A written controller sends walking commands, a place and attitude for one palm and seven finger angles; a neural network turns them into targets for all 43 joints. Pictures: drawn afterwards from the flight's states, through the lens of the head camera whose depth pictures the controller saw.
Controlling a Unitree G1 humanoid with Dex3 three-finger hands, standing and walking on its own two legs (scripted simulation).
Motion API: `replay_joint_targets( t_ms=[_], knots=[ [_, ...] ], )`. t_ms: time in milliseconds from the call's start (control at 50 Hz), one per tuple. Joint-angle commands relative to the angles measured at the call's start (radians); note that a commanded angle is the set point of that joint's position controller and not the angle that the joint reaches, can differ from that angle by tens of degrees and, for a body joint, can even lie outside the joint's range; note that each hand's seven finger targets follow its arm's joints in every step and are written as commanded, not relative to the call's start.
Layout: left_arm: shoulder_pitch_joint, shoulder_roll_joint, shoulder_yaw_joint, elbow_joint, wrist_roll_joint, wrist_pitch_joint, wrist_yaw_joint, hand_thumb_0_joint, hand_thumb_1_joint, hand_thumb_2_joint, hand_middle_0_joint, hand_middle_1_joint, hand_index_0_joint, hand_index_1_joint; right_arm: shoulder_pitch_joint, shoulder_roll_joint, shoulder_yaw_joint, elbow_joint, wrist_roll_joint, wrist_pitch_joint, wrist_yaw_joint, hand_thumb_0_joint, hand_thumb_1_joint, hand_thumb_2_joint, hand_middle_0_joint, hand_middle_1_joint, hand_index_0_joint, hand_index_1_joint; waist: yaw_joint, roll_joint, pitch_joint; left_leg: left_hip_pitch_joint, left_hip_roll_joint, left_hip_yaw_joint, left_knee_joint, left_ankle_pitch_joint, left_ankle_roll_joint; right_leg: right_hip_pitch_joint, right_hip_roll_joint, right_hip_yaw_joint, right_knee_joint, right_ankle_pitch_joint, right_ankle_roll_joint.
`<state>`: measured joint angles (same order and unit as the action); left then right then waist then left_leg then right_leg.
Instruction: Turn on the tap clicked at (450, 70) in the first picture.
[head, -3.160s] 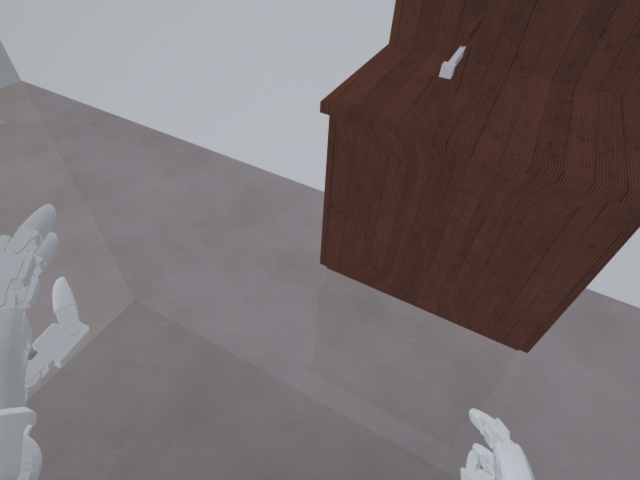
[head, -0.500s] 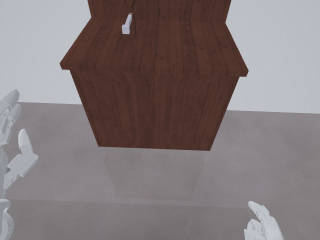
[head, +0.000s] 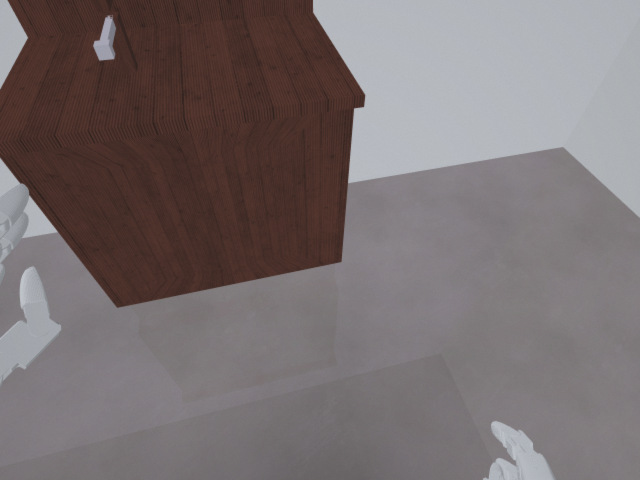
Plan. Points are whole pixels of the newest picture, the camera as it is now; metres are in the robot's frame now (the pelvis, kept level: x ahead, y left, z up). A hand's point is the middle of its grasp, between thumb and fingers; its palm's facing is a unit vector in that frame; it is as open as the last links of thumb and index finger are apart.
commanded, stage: take the last steps up to it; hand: left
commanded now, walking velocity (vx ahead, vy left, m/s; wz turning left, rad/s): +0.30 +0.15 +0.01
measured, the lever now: (104, 50) +0.83 +0.46 +0.13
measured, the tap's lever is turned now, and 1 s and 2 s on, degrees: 0 0 0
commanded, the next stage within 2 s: none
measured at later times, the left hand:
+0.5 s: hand (67, 332) +0.21 +0.22 +0.18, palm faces +0.38 -0.79 -0.48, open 7.4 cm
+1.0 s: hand (74, 228) +0.32 +0.26 +0.18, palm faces +0.37 -0.78 -0.50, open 7.4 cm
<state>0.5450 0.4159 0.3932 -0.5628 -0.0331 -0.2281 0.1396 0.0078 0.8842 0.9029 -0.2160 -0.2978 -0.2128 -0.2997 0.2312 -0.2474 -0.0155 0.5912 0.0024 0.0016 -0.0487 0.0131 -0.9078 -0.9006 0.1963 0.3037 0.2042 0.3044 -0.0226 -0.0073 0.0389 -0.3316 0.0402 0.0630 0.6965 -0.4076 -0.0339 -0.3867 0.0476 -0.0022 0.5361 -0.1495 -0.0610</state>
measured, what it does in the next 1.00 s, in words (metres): walks ahead: left foot, then right foot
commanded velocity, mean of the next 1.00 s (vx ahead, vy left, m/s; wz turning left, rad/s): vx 0.30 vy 0.14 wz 0.00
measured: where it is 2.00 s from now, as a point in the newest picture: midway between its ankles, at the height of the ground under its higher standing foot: (283, 444)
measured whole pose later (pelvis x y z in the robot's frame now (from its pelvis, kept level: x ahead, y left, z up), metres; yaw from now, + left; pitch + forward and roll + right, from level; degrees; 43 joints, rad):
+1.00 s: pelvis +0.10 +0.04 -0.01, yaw -1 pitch +0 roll +0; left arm 0.47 0.40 0.36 -0.50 -0.01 -0.25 0.14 0.01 0.89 0.90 -0.21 -0.30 -0.21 -0.30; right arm 0.22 -0.15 0.02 0.63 0.00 -0.09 -0.05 0.01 -0.90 -0.90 0.20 0.30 0.21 0.31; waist 0.00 0.05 0.04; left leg -0.31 0.09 0.13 0.78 -0.41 0.01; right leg -0.34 -0.05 -0.18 0.65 -0.29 -0.04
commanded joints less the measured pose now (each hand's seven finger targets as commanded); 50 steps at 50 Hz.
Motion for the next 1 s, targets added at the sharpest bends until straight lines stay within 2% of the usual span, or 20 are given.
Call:
replay_joint_targets(
  t_ms=[0, 40, 60, 120, 180, 200, 240, 280, 380, 580, 620, 640, 680, 720, 760, 820, 900, 920, 960, 980],
  knots=[
    [-0.105, 0.139, 0.104, -0.155, 0.002, -0.053, 0.030, 0.000, 0.900, 0.900, -0.200, -0.300, -0.200, -0.300, -0.085, -0.094, -0.032, -0.161, -0.002, -0.077, -0.026, 0.000, -0.900, -0.900, 0.200, 0.300, 0.200, 0.300, 0.017, 0.087, -0.145, 0.162, 0.101, -0.116, -0.388, -0.061, 0.086, 0.009, -0.128, 0.204, -0.120, -0.361, 0.016],
    [-0.106, 0.126, 0.091, -0.128, 0.021, -0.053, 0.030, 0.000, 0.900, 0.900, -0.200, -0.300, -0.200, -0.300, -0.102, -0.095, -0.028, -0.152, 0.004, -0.085, -0.031, 0.000, -0.900, -0.900, 0.200, 0.300, 0.200, 0.300, 0.026, 0.333, -0.107, 0.031, 0.304, -0.351, -0.537, -0.314, 0.198, -0.003, -0.010, -0.001, 0.254, -0.323, 0.060],
    [-0.116, 0.104, 0.063, -0.089, 0.033, -0.043, 0.029, 0.000, 0.900, 0.900, -0.200, -0.300, -0.200, -0.300, -0.112, -0.079, -0.027, -0.150, 0.000, -0.091, -0.031, 0.000, -0.900, -0.900, 0.200, 0.300, 0.200, 0.300, 0.007, 0.313, -0.037, -0.122, 0.309, -0.378, -0.571, -0.377, 0.229, 0.037, -0.010, -0.018, 0.412, -0.292, 0.063],
    [-0.156, 0.088, 0.028, -0.097, 0.043, -0.041, 0.028, 0.000, 0.900, 0.900, -0.200, -0.300, -0.200, -0.300, -0.107, -0.095, -0.036, -0.130, 0.006, -0.113, -0.024, 0.000, -0.900, -0.900, 0.200, 0.300, 0.200, 0.300, 0.016, 0.218, 0.002, -0.080, 0.223, -0.190, -0.466, -0.232, 0.183, 0.031, -0.032, -0.090, 0.284, -0.308, 0.072],
    [-0.172, 0.087, 0.016, -0.094, 0.049, -0.041, 0.032, 0.000, 0.900, 0.900, -0.200, -0.300, -0.200, -0.300, -0.096, -0.093, -0.029, -0.110, -0.003, -0.121, -0.024, 0.000, -0.900, -0.900, 0.200, 0.300, 0.200, 0.300, 0.014, 0.225, -0.027, -0.076, 0.179, -0.149, -0.358, -0.152, 0.143, 0.202, -0.048, -0.137, -0.046, -0.268, 0.067],
    [-0.192, 0.099, 0.024, -0.089, 0.052, -0.043, 0.032, 0.000, 0.900, 0.900, -0.200, -0.300, -0.200, -0.300, -0.096, -0.090, -0.030, -0.108, -0.004, -0.119, -0.024, 0.000, -0.900, -0.900, 0.200, 0.300, 0.200, 0.300, 0.012, 0.176, -0.040, -0.128, 0.149, -0.106, -0.284, -0.140, 0.119, 0.280, -0.080, -0.095, -0.112, -0.249, 0.049],
    [-0.238, 0.167, 0.075, -0.071, 0.043, -0.054, 0.037, 0.000, 0.900, 0.900, -0.200, -0.300, -0.200, -0.300, -0.102, -0.061, -0.028, -0.112, -0.005, -0.111, -0.021, 0.000, -0.900, -0.900, 0.200, 0.300, 0.200, 0.300, 0.011, -0.180, -0.040, -0.362, -0.002, 0.032, 0.135, -0.113, 0.047, 0.365, -0.392, 0.418, -0.296, -0.367, -0.112],
    [-0.233, 0.164, 0.078, -0.052, 0.030, -0.059, 0.033, 0.000, 0.900, 0.900, -0.200, -0.300, -0.200, -0.300, -0.107, -0.090, -0.050, -0.098, -0.004, -0.121, -0.011, 0.000, -0.900, -0.900, 0.200, 0.300, 0.200, 0.300, 0.020, -0.144, -0.030, -0.393, 0.029, -0.101, 0.416, -0.014, 0.025, 0.287, -0.477, 0.561, -0.368, -0.410, -0.164],
    [-0.118, 0.135, 0.085, -0.007, 0.022, -0.089, 0.015, 0.000, 0.900, 0.900, -0.200, -0.300, -0.200, -0.300, -0.113, -0.060, -0.026, -0.076, -0.005, -0.089, -0.007, 0.000, -0.900, -0.900, 0.200, 0.300, 0.200, 0.300, 0.015, -0.085, -0.039, -0.350, 0.073, -0.060, 0.361, 0.155, 0.006, 0.246, -0.365, 0.171, -0.313, -0.074, -0.100],
    [-0.182, 0.120, 0.061, -0.083, 0.022, -0.069, 0.045, 0.000, 0.900, 0.900, -0.200, -0.300, -0.200, -0.300, -0.098, -0.048, -0.038, -0.115, -0.007, -0.128, -0.021, 0.000, -0.900, -0.900, 0.200, 0.300, 0.200, 0.300, 0.040, -0.173, -0.086, -0.014, 0.007, 0.107, -0.124, 0.150, 0.046, 0.221, -0.329, 0.118, -0.235, -0.177, -0.077],
    [-0.218, 0.113, 0.048, -0.105, 0.022, -0.070, 0.045, 0.000, 0.900, 0.900, -0.200, -0.300, -0.200, -0.300, -0.088, -0.060, -0.046, -0.118, -0.002, -0.132, -0.028, 0.000, -0.900, -0.900, 0.200, 0.300, 0.200, 0.300, 0.027, -0.099, -0.082, 0.106, 0.007, 0.116, -0.233, 0.152, 0.053, 0.183, -0.292, 0.079, -0.143, -0.178, -0.045],
    [-0.228, 0.108, 0.047, -0.113, 0.021, -0.074, 0.044, 0.000, 0.900, 0.900, -0.200, -0.300, -0.200, -0.300, -0.076, -0.070, -0.050, -0.118, 0.000, -0.134, -0.032, 0.000, -0.900, -0.900, 0.200, 0.300, 0.200, 0.300, 0.015, -0.017, -0.092, 0.198, 0.025, 0.088, -0.282, 0.152, 0.070, 0.128, -0.248, 0.050, -0.022, -0.137, -0.018],
    [-0.235, 0.109, 0.060, -0.159, 0.015, -0.087, 0.043, 0.000, 0.900, 0.900, -0.200, -0.300, -0.200, -0.300, -0.068, -0.098, -0.060, -0.131, 0.009, -0.134, -0.026, 0.000, -0.900, -0.900, 0.200, 0.300, 0.200, 0.300, 0.008, 0.295, -0.163, 0.438, 0.285, -0.297, -0.353, 0.376, 0.203, -0.163, -0.085, -0.114, 0.415, -0.357, 0.069],
    [-0.195, 0.152, 0.087, -0.133, 0.015, -0.094, 0.034, 0.000, 0.900, 0.900, -0.200, -0.300, -0.200, -0.300, -0.086, -0.059, -0.045, -0.108, -0.004, -0.144, -0.025, 0.000, -0.900, -0.900, 0.200, 0.300, 0.200, 0.300, 0.010, 0.314, -0.141, 0.350, 0.360, -0.437, -0.403, 0.284, 0.310, -0.267, -0.116, -0.033, 0.641, -0.451, 0.066],
    [-0.147, 0.118, 0.071, -0.170, 0.015, -0.091, 0.028, 0.000, 0.900, 0.900, -0.200, -0.300, -0.200, -0.300, -0.095, -0.060, -0.048, -0.091, 0.008, -0.151, -0.015, 0.000, -0.900, -0.900, 0.200, 0.300, 0.200, 0.300, 0.016, 0.207, -0.097, 0.288, 0.321, -0.292, -0.382, 0.290, 0.291, -0.280, -0.154, -0.036, 0.573, -0.390, 0.075],
    [-0.098, 0.117, 0.083, -0.200, 0.011, -0.087, 0.029, 0.000, 0.900, 0.900, -0.200, -0.300, -0.200, -0.300, -0.104, -0.066, -0.039, -0.093, 0.007, -0.162, -0.008, 0.000, -0.900, -0.900, 0.200, 0.300, 0.200, 0.300, 0.027, 0.237, -0.112, 0.141, 0.246, -0.093, -0.383, 0.271, 0.221, -0.068, -0.135, -0.117, 0.333, -0.280, 0.081],
    [-0.106, 0.115, 0.091, -0.104, 0.012, -0.062, 0.031, 0.000, 0.900, 0.900, -0.200, -0.300, -0.200, -0.300, -0.101, -0.063, -0.031, -0.091, 0.004, -0.152, -0.017, 0.000, -0.900, -0.900, 0.200, 0.300, 0.200, 0.300, 0.031, 0.171, -0.131, 0.030, 0.198, -0.005, -0.228, 0.170, 0.146, 0.220, -0.078, -0.190, 0.002, -0.152, 0.075],
    [-0.104, 0.121, 0.091, -0.060, 0.015, -0.052, 0.029, 0.000, 0.900, 0.900, -0.200, -0.300, -0.200, -0.300, -0.101, -0.055, -0.029, -0.092, 0.005, -0.141, -0.021, 0.000, -0.900, -0.900, 0.200, 0.300, 0.200, 0.300, 0.036, 0.056, -0.141, -0.061, 0.154, 0.028, -0.070, 0.126, 0.124, 0.324, -0.126, -0.093, -0.084, -0.147, 0.043],
    [-0.152, 0.172, 0.144, -0.022, 0.006, -0.048, 0.034, 0.000, 0.900, 0.900, -0.200, -0.300, -0.200, -0.300, -0.134, -0.047, -0.032, -0.119, 0.007, -0.135, -0.010, 0.000, -0.900, -0.900, 0.200, 0.300, 0.200, 0.300, 0.048, -0.307, -0.129, -0.418, -0.009, 0.028, 0.440, -0.130, 0.047, 0.445, -0.503, 0.599, -0.281, -0.171, -0.149],
    [-0.193, 0.144, 0.109, -0.047, -0.002, -0.061, 0.023, 0.000, 0.900, 0.900, -0.200, -0.300, -0.200, -0.300, -0.118, -0.065, -0.050, -0.097, 0.002, -0.136, 0.001, 0.000, -0.900, -0.900, 0.200, 0.300, 0.200, 0.300, 0.035, -0.242, -0.098, -0.421, 0.027, -0.085, 0.539, -0.072, 0.029, 0.383, -0.516, 0.600, -0.312, -0.237, -0.162]
  ],
)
